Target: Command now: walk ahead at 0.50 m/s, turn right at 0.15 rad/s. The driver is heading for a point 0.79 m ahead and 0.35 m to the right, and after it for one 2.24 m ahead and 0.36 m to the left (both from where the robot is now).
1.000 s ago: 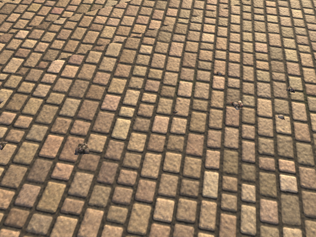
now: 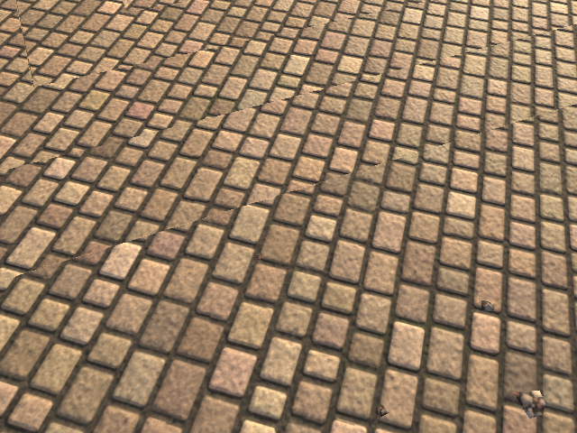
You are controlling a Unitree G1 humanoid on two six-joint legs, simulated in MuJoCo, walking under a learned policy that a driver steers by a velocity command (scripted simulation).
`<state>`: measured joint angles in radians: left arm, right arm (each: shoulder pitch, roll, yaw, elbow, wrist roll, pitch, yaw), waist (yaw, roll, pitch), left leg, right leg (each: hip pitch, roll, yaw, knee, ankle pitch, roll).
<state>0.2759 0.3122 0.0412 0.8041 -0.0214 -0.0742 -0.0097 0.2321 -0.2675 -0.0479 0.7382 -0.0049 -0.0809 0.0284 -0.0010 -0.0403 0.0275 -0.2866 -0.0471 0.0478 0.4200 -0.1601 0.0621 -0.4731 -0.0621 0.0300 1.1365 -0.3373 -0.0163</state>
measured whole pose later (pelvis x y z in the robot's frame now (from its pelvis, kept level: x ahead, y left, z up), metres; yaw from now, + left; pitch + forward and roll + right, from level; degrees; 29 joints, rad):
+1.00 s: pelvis +0.56 -0.11 +0.00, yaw -32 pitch +1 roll +1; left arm 0.33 0.31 0.07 0.70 -0.03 -0.02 0.01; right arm 0.18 -0.26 -0.05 0.73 -0.01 -0.10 0.01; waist 0.01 -0.04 0.01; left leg -0.32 -0.02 0.03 0.48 -0.19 0.02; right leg -0.44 0.01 0.08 1.19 -0.39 -0.01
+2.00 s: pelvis +0.78 -0.28 +0.00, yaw -22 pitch +3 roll -3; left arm 0.06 0.31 0.10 0.80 0.00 0.02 0.05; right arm 0.21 -0.30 -0.07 0.72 0.00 0.01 -0.02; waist -0.02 -0.03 0.05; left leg -0.31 -0.02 -0.04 0.47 -0.20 0.06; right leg -0.54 0.01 0.02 1.08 -0.41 0.06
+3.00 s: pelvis +0.78 -0.27 +0.00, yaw +14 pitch +2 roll -2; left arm 0.09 0.33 0.09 0.77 0.00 0.01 0.02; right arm 0.19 -0.31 -0.06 0.60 0.01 0.03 -0.03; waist -0.01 -0.02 0.06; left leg -0.27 -0.06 -0.12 0.45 -0.20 0.05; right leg -0.49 0.00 0.07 0.91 -0.35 0.08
